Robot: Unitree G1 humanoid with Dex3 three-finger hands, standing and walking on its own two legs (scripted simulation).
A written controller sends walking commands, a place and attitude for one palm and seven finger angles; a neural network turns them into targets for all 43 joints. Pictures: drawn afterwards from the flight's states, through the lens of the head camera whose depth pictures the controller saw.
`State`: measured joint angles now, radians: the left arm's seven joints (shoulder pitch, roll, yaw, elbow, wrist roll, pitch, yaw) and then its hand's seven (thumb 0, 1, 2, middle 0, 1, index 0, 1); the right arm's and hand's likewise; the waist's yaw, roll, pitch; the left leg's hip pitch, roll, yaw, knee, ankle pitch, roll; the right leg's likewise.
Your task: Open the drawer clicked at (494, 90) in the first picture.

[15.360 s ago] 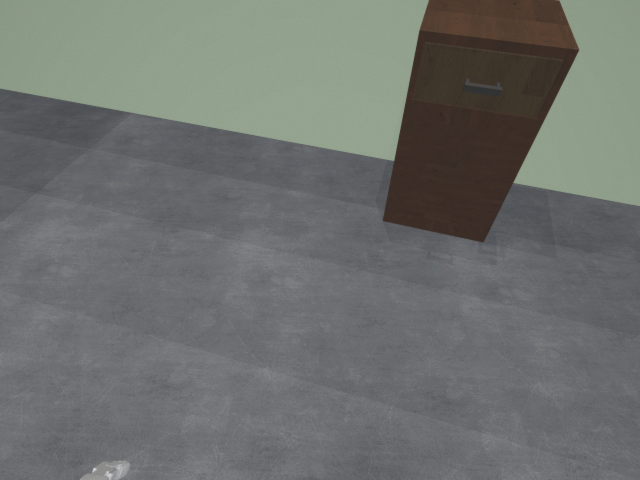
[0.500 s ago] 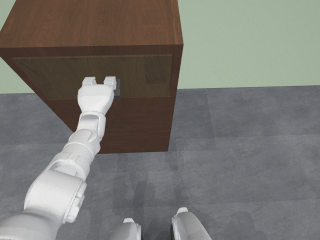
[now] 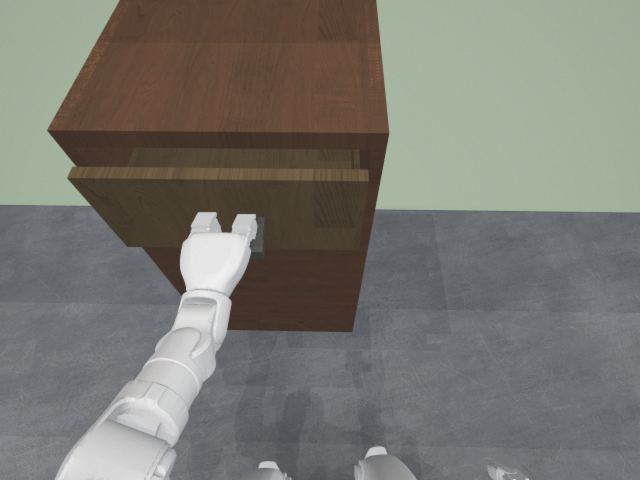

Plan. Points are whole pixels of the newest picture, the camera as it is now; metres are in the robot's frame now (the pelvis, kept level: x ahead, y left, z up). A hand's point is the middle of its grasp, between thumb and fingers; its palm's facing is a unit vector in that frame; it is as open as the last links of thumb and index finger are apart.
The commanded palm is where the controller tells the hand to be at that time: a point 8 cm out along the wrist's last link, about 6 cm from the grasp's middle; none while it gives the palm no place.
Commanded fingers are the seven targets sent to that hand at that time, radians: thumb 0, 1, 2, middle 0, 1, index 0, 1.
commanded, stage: pull the drawer open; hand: left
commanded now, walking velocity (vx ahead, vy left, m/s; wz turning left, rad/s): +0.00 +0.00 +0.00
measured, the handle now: (228, 236) +0.45 +0.14 -0.02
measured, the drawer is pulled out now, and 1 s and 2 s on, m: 0.05 0.18 0.29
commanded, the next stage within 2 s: none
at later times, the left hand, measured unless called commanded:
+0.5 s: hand (220, 319) +0.33 +0.14 -0.05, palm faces -0.01 -0.06 -1.00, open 5.4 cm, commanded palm +0.29 +0.15 +0.01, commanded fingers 0.00 0.90 0.90 -0.40 -1.35 -0.40 -1.35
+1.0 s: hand (213, 363) +0.27 +0.14 -0.04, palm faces +0.01 -0.09 -1.00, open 5.4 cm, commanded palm +0.23 +0.16 +0.01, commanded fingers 0.00 0.90 0.90 -0.40 -1.35 -0.40 -1.35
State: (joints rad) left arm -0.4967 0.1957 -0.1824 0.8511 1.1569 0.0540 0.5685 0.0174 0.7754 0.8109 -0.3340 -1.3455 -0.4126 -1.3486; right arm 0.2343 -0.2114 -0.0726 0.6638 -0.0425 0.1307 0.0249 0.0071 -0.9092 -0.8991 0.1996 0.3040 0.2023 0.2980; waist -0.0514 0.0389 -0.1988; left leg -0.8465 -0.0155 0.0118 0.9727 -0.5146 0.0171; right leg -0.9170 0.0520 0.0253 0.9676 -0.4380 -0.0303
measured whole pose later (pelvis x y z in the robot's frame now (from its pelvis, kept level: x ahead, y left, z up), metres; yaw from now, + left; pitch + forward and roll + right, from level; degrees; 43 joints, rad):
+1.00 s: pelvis -0.02 -0.01 +0.00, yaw +0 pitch +16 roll +2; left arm 0.00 0.19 -0.22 0.43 1.17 0.05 0.59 0.02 0.75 0.79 -0.34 -1.35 -0.42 -1.35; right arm 0.16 -0.22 -0.05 0.61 -0.04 0.10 0.02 0.01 -0.91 -0.90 0.20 0.30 0.20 0.30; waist 0.00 0.03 -0.18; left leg -0.75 -0.02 0.03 0.97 -0.51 0.00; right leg -0.85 0.05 0.04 1.00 -0.44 -0.05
